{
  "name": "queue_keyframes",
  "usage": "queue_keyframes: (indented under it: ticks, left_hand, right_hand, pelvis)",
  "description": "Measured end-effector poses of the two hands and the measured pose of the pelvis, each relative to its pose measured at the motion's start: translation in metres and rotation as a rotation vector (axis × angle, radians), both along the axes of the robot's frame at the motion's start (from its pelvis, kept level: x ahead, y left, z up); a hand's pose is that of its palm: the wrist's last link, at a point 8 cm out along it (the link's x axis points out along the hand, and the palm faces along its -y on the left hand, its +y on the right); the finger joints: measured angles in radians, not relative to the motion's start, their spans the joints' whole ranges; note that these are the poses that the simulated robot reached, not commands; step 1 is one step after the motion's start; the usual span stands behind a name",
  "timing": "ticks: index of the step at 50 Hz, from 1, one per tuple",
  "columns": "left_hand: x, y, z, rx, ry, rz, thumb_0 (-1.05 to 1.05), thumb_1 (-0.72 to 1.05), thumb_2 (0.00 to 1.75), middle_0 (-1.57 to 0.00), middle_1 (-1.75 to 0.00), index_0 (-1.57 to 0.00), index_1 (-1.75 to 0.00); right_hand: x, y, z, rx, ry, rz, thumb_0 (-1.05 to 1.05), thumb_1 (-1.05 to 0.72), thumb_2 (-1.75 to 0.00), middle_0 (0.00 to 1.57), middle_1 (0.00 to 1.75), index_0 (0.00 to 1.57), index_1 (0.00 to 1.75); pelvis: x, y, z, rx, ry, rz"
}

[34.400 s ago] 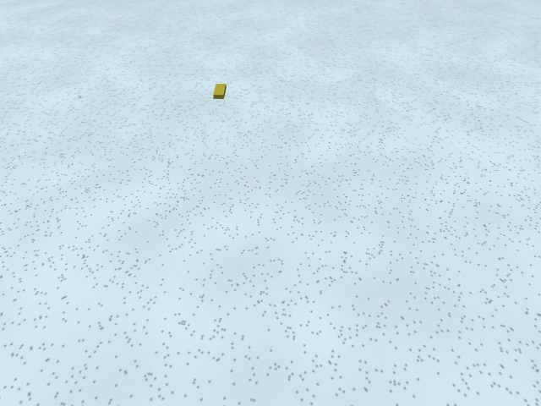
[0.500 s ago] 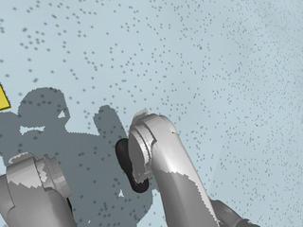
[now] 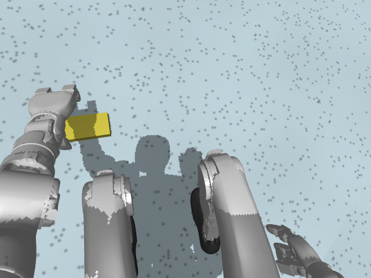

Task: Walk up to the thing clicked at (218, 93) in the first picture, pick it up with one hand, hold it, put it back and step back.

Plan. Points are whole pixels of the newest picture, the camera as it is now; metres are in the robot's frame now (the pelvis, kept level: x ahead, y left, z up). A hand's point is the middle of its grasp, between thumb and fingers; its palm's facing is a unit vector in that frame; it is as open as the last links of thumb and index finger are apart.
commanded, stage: withdraw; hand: left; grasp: from above
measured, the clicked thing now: (83, 127) +0.49 +0.22 -0.35
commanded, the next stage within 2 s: home in 0.22 s
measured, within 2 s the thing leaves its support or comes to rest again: neither
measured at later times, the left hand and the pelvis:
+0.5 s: hand (44, 100) +0.51 +0.27 -0.17, palm faces -0.35 -0.11 -0.93, open 12.9 cm; pelvis +0.02 +0.00 -0.02, yaw -1 degrees
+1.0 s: hand (5, 190) +0.30 +0.23 +0.04, palm faces -0.18 -0.76 -0.62, open 7.6 cm; pelvis +0.01 +0.00 +0.15, yaw +4 degrees
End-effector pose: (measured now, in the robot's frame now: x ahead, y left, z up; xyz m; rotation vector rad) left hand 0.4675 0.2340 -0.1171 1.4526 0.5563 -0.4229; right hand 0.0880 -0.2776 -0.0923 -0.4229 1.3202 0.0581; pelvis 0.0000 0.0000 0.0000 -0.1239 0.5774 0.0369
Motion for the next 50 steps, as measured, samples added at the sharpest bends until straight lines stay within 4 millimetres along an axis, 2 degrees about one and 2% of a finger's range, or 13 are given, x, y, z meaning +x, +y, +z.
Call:
queue_keyframes:
  ticks: [3,6,11,14,20,24,27,30,34,41,46,50]
  left_hand:
    - [-0.003,-0.019,-0.016,-0.057,-0.025,-0.094,0.00,-0.42,0.95,-0.19,-0.94,-0.17,-0.96]
    - [-0.003,-0.026,-0.032,-0.086,-0.092,-0.144,0.00,-0.40,0.94,-0.20,-0.93,-0.18,-0.95]
    - [0.007,-0.012,-0.052,-0.022,-0.197,-0.127,0.00,-0.40,0.93,-0.20,-0.92,-0.19,-0.93]
    - [0.016,0.002,-0.055,0.032,-0.237,-0.057,0.00,-0.40,0.93,-0.20,-0.92,-0.19,-0.92]
    - [0.036,0.022,-0.031,0.098,-0.274,0.060,0.00,-0.38,0.91,-0.21,-0.87,-0.20,-0.88]
    - [0.045,0.032,-0.003,0.069,-0.256,0.157,0.00,-0.30,0.91,-0.22,-0.80,-0.21,-0.81]
    - [0.041,0.038,0.019,0.035,-0.222,0.197,0.00,-0.19,0.90,-0.22,-0.71,-0.21,-0.73]
    - [0.025,0.040,0.042,-0.030,-0.189,0.223,0.00,-0.04,0.89,-0.22,-0.63,-0.21,-0.65]
    - [-0.017,0.042,0.073,-0.145,-0.158,0.266,0.00,0.21,0.88,-0.22,-0.53,-0.20,-0.54]
    - [-0.104,0.044,0.129,-0.370,-0.153,0.405,0.00,0.63,0.88,-0.21,-0.37,-0.21,-0.38]
    - [-0.146,0.042,0.167,-0.468,-0.175,0.519,0.01,0.79,0.89,-0.21,-0.33,-0.21,-0.33]
    - [-0.170,0.036,0.200,-0.554,-0.165,0.630,0.01,0.84,0.89,-0.21,-0.31,-0.21,-0.31]
  right_hand:
    - [-0.002,-0.008,0.001,-0.059,0.006,0.012,0.00,-0.91,-0.91,0.20,0.30,0.20,0.30]
    - [-0.009,-0.015,-0.001,-0.110,0.017,0.002,0.00,-0.91,-0.91,0.20,0.30,0.20,0.30]
    - [-0.029,-0.017,-0.010,-0.146,0.055,-0.044,0.00,-0.91,-0.91,0.20,0.30,0.20,0.30]
    - [-0.043,-0.010,-0.016,-0.125,0.104,-0.067,0.00,-0.91,-0.91,0.20,0.30,0.20,0.30]
    - [-0.060,0.011,-0.026,-0.023,0.196,-0.126,0.00,-0.90,-0.90,0.20,0.30,0.20,0.30]
    - [-0.058,0.020,-0.025,0.020,0.184,-0.170,0.00,-0.90,-0.90,0.20,0.30,0.21,0.30]
    - [-0.051,0.022,-0.019,0.041,0.164,-0.184,0.00,-0.90,-0.90,0.20,0.30,0.21,0.30]
    - [-0.040,0.020,-0.008,0.049,0.132,-0.193,0.00,-0.90,-0.90,0.20,0.30,0.21,0.30]
    - [-0.017,0.012,0.013,0.038,0.078,-0.175,0.01,-0.90,-0.90,0.20,0.30,0.21,0.30]
    - [0.050,0.003,0.068,-0.012,-0.114,-0.100,0.01,-0.90,-0.90,0.20,0.30,0.20,0.30]
    - [0.104,0.012,0.115,-0.013,-0.312,-0.060,0.01,-0.90,-0.90,0.20,0.30,0.20,0.30]
    - [0.136,0.029,0.155,0.024,-0.454,-0.049,0.01,-0.90,-0.90,0.20,0.30,0.20,0.30]
  pelvis:
    - [-0.002,-0.003,-0.008,0.000,-0.008,-0.001]
    - [-0.001,-0.005,-0.020,-0.001,-0.019,-0.004]
    - [0.002,-0.005,-0.035,-0.001,-0.020,-0.012]
    - [0.004,-0.004,-0.037,-0.002,0.003,-0.014]
    - [0.016,-0.001,-0.029,0.000,0.065,-0.014]
    - [0.021,0.001,-0.019,-0.003,0.078,-0.012]
    - [0.022,0.002,-0.008,-0.004,0.082,-0.007]
    - [0.022,0.004,0.008,-0.006,0.082,0.000]
    - [0.017,0.005,0.035,0.000,0.067,0.008]
    - [0.009,0.001,0.083,0.021,0.028,0.023]
    - [0.005,-0.001,0.116,0.031,-0.021,0.035]
    - [0.007,-0.003,0.145,0.041,-0.062,0.038]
